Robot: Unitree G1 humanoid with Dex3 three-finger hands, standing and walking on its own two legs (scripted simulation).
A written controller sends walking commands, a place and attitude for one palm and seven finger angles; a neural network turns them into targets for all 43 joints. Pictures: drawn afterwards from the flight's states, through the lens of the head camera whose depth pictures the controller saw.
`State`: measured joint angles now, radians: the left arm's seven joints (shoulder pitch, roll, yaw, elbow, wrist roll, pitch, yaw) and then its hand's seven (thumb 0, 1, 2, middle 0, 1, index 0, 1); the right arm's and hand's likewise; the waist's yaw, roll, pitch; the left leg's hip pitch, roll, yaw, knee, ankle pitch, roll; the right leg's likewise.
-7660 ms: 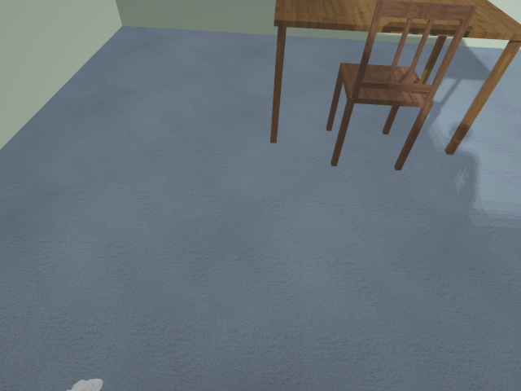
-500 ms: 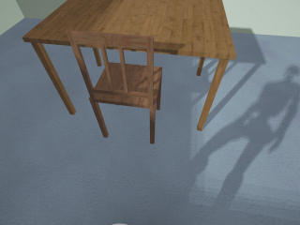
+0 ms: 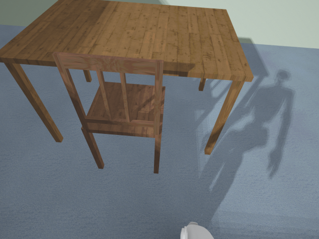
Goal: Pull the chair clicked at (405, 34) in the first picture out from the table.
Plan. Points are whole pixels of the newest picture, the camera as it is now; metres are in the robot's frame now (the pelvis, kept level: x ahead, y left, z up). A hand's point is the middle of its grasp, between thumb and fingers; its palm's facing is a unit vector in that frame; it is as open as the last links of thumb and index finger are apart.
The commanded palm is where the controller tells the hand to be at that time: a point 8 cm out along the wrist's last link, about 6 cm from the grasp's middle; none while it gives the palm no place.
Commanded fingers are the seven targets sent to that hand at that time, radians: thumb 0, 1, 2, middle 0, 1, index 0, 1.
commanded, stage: take the last steps up to it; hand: left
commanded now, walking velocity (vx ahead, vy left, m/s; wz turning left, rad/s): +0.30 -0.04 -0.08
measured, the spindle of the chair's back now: (105, 97) +0.66 +0.25 -0.09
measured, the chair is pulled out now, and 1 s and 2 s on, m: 0.00 0.00 0.00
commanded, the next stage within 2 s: come to a stop and stand still in 0.30 s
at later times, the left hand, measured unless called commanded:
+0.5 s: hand (109, 225) +0.19 +0.15 -0.17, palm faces +0.04 -0.98 -0.19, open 7.3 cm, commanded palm none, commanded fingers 0.00 0.90 0.90 -0.20 -0.30 -0.20 -0.30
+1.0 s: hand (112, 214) +0.22 +0.15 -0.16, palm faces -0.02 -0.95 -0.31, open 7.4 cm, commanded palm none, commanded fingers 0.00 0.90 0.90 -0.20 -0.30 -0.20 -0.30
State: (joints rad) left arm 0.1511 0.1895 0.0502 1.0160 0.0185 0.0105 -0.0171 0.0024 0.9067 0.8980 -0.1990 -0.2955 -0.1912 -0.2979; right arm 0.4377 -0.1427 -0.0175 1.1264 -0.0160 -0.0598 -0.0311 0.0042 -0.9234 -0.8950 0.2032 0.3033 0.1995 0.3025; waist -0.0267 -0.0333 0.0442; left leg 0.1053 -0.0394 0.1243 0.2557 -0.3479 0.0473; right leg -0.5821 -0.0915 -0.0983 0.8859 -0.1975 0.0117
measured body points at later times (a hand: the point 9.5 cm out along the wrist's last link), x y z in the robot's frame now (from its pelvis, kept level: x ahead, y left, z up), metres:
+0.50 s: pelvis +0.19 -0.02 +0.01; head +0.21 -0.03 +0.45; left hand +0.19 +0.20 -0.15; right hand +0.23 -0.26 -0.15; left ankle +0.25 +0.11 -0.71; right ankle +0.17 -0.11 -0.74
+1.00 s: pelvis +0.17 -0.06 -0.01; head +0.18 -0.10 +0.44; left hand +0.22 +0.19 -0.14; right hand +0.22 -0.31 -0.17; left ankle +0.24 +0.09 -0.72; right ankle +0.15 -0.17 -0.74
